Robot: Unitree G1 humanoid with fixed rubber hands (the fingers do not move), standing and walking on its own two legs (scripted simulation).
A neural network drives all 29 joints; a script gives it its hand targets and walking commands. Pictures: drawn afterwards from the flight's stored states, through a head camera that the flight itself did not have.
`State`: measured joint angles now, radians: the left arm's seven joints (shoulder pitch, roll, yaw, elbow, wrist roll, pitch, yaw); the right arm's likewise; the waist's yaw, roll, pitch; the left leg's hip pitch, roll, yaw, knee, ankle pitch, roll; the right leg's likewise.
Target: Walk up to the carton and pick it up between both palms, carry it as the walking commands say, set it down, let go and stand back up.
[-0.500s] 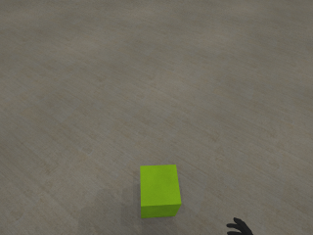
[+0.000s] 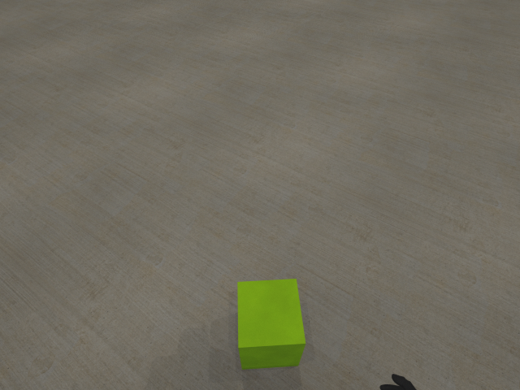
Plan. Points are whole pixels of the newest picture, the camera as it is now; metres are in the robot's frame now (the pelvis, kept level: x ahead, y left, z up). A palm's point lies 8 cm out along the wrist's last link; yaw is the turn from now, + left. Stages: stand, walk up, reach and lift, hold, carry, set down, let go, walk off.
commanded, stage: walk up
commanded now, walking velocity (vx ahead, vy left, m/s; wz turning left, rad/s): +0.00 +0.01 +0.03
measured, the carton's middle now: (268, 324) +0.45 -0.02 -0.64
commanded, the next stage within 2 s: stand in 1.36 s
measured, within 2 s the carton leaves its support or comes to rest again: neither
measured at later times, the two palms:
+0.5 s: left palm out of the picture +0.08 +0.26 -0.13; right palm out of the picture +0.12 -0.22 -0.11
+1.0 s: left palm out of the picture +0.06 +0.25 -0.13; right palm out of the picture +0.13 -0.23 -0.10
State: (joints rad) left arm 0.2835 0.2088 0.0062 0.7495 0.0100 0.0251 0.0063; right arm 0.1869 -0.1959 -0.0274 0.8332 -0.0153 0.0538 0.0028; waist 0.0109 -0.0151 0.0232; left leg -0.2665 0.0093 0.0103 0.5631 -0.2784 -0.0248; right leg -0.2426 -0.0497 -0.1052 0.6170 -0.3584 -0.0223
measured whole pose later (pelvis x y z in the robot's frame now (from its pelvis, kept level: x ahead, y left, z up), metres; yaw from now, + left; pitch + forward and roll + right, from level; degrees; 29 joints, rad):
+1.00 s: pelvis +0.02 +0.01 +0.00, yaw +5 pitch +2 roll -3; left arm 0.28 0.21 0.01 0.75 0.00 0.07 0.02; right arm 0.20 -0.20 -0.03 0.83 -0.02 0.01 -0.03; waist 0.01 -0.02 0.04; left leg -0.31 0.06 0.01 0.62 -0.34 0.01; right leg -0.35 -0.02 -0.11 0.83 -0.45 0.00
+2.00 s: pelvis +0.00 -0.02 -0.01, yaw +5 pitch +5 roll +0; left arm 0.12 0.20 0.01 0.63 0.01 0.20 0.00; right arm 0.05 -0.22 -0.03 0.63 -0.03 0.18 0.04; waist 0.01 0.00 0.05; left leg -0.44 0.05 0.01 0.67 -0.32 -0.04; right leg -0.42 -0.03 -0.09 0.68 -0.34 -0.01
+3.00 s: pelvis -0.05 -0.03 -0.09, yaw +4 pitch +44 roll +0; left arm -0.92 0.20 0.18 0.63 -0.05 0.18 0.14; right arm -1.12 -0.36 -0.21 0.96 0.03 0.12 0.04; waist 0.01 0.01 0.02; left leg -1.45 0.06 0.01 0.95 -0.26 -0.04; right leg -1.45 -0.04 -0.07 0.98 -0.28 -0.03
